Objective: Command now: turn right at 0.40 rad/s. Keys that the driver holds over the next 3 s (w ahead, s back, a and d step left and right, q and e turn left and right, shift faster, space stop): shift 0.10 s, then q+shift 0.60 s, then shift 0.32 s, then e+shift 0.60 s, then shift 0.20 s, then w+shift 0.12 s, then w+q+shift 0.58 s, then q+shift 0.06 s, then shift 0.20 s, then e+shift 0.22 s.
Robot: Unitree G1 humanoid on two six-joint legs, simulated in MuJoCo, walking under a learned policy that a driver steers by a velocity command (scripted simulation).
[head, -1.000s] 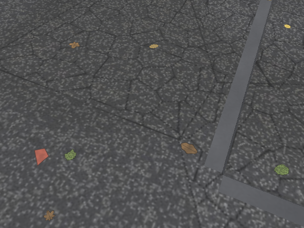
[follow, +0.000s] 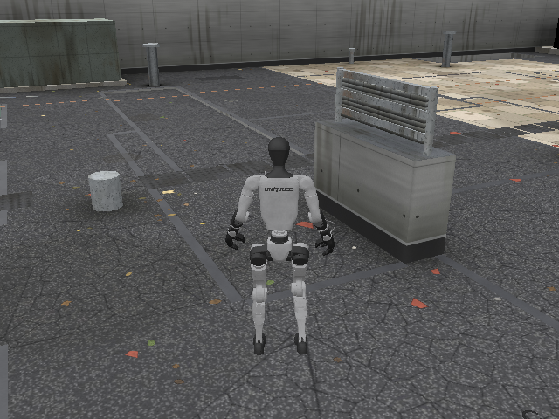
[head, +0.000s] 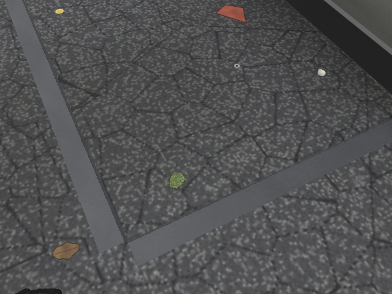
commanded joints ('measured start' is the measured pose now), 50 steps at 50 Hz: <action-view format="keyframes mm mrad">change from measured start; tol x32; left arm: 1 52 58 6 -46 2 -14 -7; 50 -31 53 27 15 5 -66 -4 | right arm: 1 -49 -177 -40 -61 14 -8 5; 50 -24 -167 -12 -137 5 32 10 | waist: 1 25 194 -217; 7 -22 -206 -178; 27 28 -128 -148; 30 -24 335 -187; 50 -4 171 -139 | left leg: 1 153 247 -194 -88 302 237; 7 -138 40 9 133 -333 -40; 15 -314 50 -63 734 -383 -122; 27 -45 52 113 227 -188 -32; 30 462 280 -376 17 631 200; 50 145 184 -378 5 265 220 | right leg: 1 123 -7 -23 -183 59 -18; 8 237 -303 257 -705 234 -286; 24 439 -347 -106 -590 778 -286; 29 239 -261 -264 -238 595 -104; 31 -263 3 -59 296 -258 23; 50 62 -25 -14 -252 109 5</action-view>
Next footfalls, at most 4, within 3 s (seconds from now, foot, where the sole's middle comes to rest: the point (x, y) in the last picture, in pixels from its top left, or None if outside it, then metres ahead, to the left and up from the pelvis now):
0.12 right None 0.05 -0.13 -0.78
0.58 left None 0.03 0.12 -0.78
1.08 right None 0.17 -0.07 -0.78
1.86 right None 0.11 -0.11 -0.78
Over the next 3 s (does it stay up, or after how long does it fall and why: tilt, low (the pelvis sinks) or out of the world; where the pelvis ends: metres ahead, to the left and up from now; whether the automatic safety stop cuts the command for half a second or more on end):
stays up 0.69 0.19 -0.02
